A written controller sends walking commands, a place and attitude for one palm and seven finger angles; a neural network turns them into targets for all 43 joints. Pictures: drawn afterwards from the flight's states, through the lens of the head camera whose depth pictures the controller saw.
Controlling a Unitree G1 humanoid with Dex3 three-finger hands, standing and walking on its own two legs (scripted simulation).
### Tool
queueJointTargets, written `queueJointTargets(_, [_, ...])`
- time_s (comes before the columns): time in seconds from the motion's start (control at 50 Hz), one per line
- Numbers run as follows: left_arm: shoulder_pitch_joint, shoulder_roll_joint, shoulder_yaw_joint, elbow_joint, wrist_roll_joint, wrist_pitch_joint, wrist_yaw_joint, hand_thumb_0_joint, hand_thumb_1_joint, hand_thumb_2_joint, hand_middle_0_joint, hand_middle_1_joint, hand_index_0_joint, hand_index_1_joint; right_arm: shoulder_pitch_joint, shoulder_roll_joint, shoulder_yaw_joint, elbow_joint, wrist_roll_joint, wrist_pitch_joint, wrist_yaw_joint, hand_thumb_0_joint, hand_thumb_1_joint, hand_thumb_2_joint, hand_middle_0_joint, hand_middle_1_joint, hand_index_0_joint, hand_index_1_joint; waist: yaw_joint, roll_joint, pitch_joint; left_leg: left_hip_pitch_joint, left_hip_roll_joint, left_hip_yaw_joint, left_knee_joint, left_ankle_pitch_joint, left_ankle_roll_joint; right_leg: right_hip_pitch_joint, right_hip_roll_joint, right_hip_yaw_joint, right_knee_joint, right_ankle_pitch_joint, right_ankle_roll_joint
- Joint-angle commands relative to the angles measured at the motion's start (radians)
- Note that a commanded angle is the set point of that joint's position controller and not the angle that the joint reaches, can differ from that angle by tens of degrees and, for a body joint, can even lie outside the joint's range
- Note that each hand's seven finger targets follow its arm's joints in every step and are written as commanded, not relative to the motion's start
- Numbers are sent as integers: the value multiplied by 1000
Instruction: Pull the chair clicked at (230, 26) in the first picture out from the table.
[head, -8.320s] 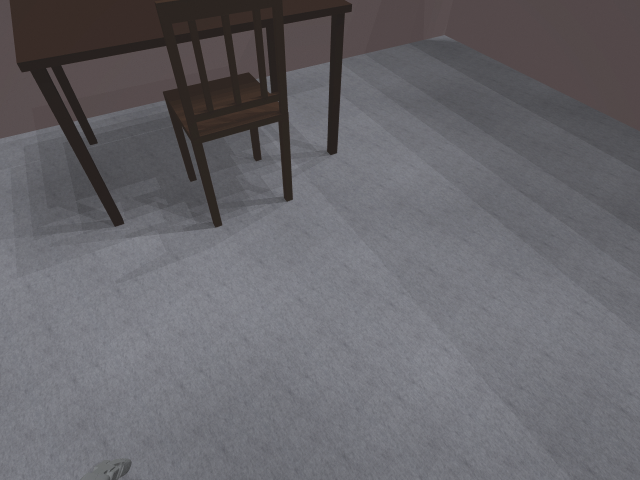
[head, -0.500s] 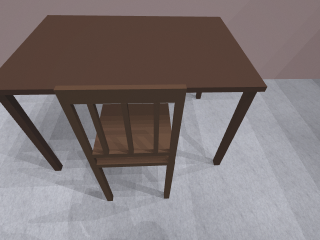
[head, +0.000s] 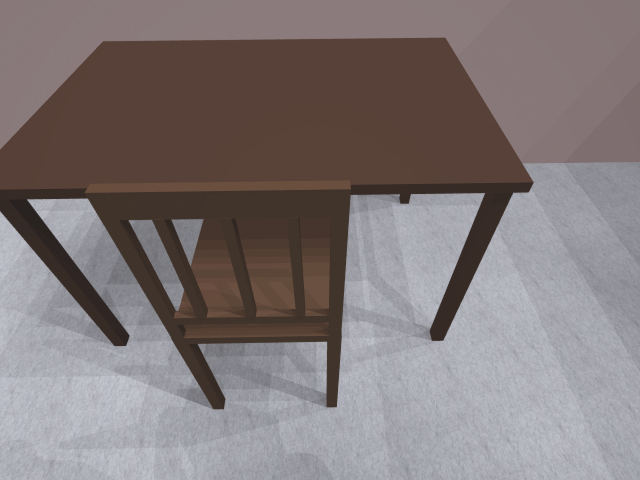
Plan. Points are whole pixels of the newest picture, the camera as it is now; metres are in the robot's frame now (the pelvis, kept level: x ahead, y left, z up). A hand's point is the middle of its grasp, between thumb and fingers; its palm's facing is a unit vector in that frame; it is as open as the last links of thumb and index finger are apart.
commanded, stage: look again from close up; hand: left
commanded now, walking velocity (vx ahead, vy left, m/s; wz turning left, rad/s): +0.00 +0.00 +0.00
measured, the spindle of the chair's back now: (241, 271) +0.48 +0.18 -0.09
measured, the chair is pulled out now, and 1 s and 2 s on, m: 0.00 0.00 0.00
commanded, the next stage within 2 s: none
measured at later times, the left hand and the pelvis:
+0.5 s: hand out of the picture -0.04 +0.15 -0.17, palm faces +0.06 -0.98 -0.17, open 7.4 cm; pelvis +0.00 -0.01 +0.00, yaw +0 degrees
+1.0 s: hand out of the picture -0.02 +0.16 -0.17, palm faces +0.05 -0.98 -0.17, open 7.4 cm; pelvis +0.01 +0.00 +0.00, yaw +0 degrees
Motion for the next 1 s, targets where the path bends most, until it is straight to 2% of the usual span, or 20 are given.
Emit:
queueJointTargets(0.0, [89,83,11,-11,4,-12,3,0,900,900,-200,-300,-200,-300,66,-76,-9,-11,4,-5,-2,0,-900,-900,200,300,200,300,1,-27,49,-4,69,-73,-74,123,22,-16,-103,115,-116,190,-7])
queueJointTargets(0.06, [100,83,9,-5,5,-12,3,0,900,900,-200,-300,-200,-300,57,-72,-8,-7,7,0,-1,0,-900,-900,200,300,200,300,-1,-52,70,3,67,-71,-89,89,22,-32,-101,119,-147,130,-5])
queueJointTargets(0.14, [115,74,9,7,5,-15,3,0,900,900,-200,-300,-200,-300,52,-77,-5,-8,4,1,-1,0,-900,-900,200,300,200,300,-2,-21,67,15,65,-74,-97,82,21,-37,-103,125,-162,90,-8])
queueJointTargets(0.16, [120,77,8,5,5,-14,3,0,900,900,-200,-300,-200,-300,51,-73,-4,-8,7,2,-1,0,-900,-900,200,300,200,300,2,-31,80,11,66,-72,-103,65,21,-41,-97,121,-172,68,-6])
queueJointTargets(0.22, [130,69,8,14,5,-15,3,0,900,900,-200,-300,-200,-300,52,-75,-2,-7,5,-1,-1,0,-900,-900,200,300,200,300,2,-5,70,10,65,-76,-105,73,20,-31,-99,123,-168,77,-8])
queueJointTargets(0.26, [140,70,8,16,5,-14,3,0,900,900,-200,-300,-200,-300,54,-70,-2,-8,8,1,-1,0,-900,-900,200,300,200,300,6,-24,81,3,63,-74,-109,54,20,-33,-96,120,-180,51,-6])
queueJointTargets(0.34, [150,59,10,21,4,-16,4,0,900,900,-200,-300,-200,-300,69,-69,1,-3,5,-3,-3,0,-900,-900,200,300,200,300,5,-12,59,5,65,-78,-107,78,21,-16,-99,120,-168,77,-10])
queueJointTargets(0.36, [152,59,10,20,5,-15,4,0,900,900,-200,-300,-200,-300,70,-63,1,-2,7,-3,-3,0,-900,-900,200,300,200,300,8,-33,73,-2,66,-77,-113,65,22,-19,-96,112,-173,65,-8])
queueJointTargets(0.5, [164,50,11,20,4,-15,7,0,900,900,-200,-300,-200,-300,95,-58,2,3,5,-4,-4,0,-900,-900,200,300,200,300,10,-38,68,-10,66,-80,-105,84,23,-14,-99,112,-159,77,-11])
queueJointTargets(0.86, [159,44,14,14,5,-9,8,0,900,900,-200,-300,-200,-300,124,-41,5,7,7,-10,-7,0,-900,-900,200,300,200,300,14,-9,93,-25,73,-85,-116,92,28,-22,-90,97,-138,81,-9])
queueJointTargets(0.98, [164,40,14,17,6,-9,8,0,900,900,-200,-300,-200,-300,123,-48,3,3,6,-13,-8,0,-900,-900,200,300,200,300,12,-16,74,-5,74,-87,-108,115,30,-21,-95,97,-130,101,-8])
